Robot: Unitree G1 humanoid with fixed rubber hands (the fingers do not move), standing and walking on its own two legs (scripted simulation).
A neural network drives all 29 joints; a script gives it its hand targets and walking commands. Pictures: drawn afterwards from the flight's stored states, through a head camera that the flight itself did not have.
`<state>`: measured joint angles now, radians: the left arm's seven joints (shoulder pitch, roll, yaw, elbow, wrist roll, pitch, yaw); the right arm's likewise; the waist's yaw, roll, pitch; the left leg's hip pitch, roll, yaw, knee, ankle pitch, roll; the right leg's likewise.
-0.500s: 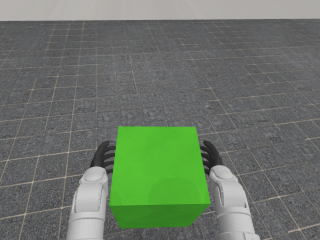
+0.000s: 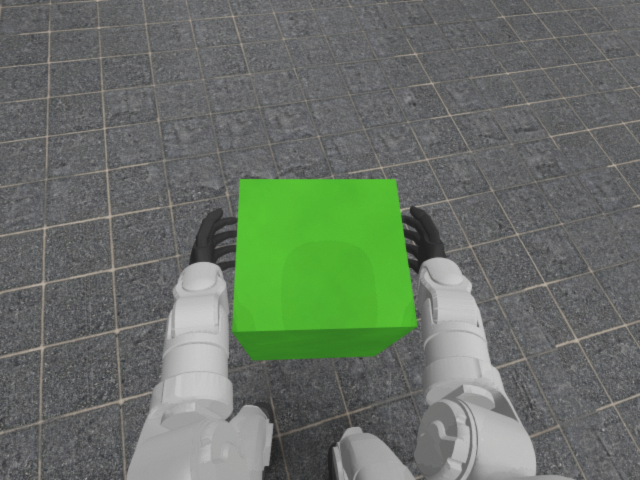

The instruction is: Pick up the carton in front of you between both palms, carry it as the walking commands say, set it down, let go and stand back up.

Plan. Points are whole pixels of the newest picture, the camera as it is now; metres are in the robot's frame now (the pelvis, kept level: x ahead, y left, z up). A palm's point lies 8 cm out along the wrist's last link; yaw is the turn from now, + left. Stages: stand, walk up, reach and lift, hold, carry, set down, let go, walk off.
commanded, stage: set down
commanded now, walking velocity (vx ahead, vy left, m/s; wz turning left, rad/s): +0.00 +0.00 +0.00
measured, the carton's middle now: (316, 279) +0.38 -0.01 -0.10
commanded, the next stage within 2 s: none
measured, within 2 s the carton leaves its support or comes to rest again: neither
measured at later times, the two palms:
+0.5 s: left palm (210, 285) +0.40 +0.17 -0.20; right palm (377, 268) +0.44 -0.12 -0.19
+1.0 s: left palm (208, 297) +0.43 +0.20 -0.36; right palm (344, 275) +0.48 -0.09 -0.35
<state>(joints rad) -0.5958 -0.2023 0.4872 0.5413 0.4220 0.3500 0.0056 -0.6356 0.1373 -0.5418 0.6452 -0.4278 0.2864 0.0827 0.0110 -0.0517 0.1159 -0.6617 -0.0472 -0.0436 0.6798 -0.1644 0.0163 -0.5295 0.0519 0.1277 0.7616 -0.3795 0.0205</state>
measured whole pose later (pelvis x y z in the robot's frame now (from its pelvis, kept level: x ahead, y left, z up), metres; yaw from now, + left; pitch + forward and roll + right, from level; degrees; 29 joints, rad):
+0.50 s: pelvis -0.02 -0.02 -0.13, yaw -2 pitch +40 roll -2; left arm -0.75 -0.08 0.47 0.54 0.26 0.25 0.02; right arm -0.82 0.09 -0.44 0.66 -0.21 0.21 -0.03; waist 0.06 -0.08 -0.18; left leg -1.64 -0.04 -0.10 1.25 -0.31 -0.04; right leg -1.50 0.13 0.07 1.35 -0.55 0.02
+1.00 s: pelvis -0.04 -0.02 -0.24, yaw -5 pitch +48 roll -5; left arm -1.03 0.04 0.51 0.63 0.21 0.27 0.03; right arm -1.16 -0.03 -0.36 0.83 -0.14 0.21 -0.10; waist 0.11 -0.08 -0.09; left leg -2.11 -0.07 -0.12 1.66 -0.38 -0.06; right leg -1.96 0.19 0.04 1.76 -0.64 0.05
